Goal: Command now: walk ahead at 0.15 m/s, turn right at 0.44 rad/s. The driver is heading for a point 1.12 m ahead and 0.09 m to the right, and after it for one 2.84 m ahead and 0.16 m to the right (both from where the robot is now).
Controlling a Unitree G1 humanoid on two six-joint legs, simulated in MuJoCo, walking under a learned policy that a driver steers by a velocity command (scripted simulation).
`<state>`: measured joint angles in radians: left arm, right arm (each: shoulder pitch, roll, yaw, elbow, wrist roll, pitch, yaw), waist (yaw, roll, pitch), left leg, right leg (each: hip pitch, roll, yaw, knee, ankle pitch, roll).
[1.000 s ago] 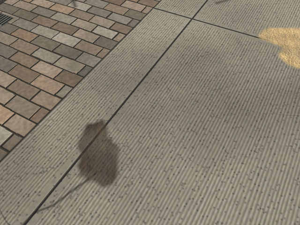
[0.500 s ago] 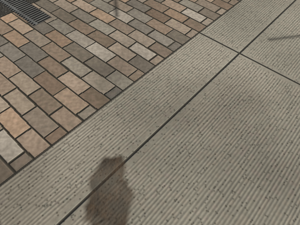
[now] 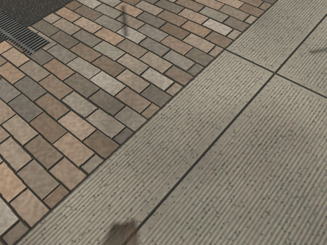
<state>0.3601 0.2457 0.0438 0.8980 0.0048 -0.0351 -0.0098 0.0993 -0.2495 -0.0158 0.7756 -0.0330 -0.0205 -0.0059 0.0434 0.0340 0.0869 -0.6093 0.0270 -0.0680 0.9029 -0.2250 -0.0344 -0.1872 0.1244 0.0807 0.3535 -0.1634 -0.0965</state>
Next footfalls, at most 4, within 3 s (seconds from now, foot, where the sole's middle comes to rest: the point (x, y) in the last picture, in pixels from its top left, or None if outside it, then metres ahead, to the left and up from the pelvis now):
0.20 left None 0.17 0.11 -0.78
0.70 right None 0.28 -0.17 -0.78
1.22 left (193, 204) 0.60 -0.04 -0.78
1.78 right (214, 137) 0.94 -0.14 -0.78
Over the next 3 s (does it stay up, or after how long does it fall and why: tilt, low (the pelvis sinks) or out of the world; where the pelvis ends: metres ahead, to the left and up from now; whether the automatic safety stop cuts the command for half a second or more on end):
stays up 1.01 -0.06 -0.01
